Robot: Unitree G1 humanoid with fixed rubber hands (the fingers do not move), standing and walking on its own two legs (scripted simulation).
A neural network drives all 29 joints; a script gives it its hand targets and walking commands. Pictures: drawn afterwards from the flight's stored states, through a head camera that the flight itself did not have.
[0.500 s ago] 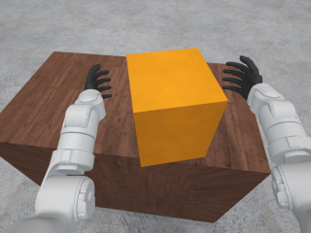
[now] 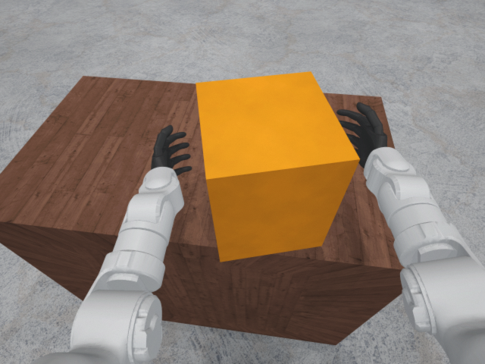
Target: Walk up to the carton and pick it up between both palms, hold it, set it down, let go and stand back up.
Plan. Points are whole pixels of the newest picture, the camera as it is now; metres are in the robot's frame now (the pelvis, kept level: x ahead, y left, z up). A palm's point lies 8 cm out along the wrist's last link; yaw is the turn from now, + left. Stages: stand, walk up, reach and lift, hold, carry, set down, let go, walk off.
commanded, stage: reach and lift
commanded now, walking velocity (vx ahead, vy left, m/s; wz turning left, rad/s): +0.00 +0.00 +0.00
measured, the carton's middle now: (263, 170) +0.43 +0.03 +0.06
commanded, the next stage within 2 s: none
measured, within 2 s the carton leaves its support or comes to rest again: leaves its support in 1.68 s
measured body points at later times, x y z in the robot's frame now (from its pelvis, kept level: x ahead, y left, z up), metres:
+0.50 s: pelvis +0.00 -0.01 +0.00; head +0.03 -0.02 +0.45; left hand +0.39 +0.18 +0.10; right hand +0.47 -0.11 +0.11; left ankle -0.03 +0.12 -0.74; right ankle +0.02 -0.11 -0.74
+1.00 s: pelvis +0.00 -0.01 +0.00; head +0.03 -0.02 +0.45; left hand +0.39 +0.18 +0.10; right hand +0.47 -0.11 +0.11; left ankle -0.03 +0.12 -0.74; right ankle +0.02 -0.11 -0.74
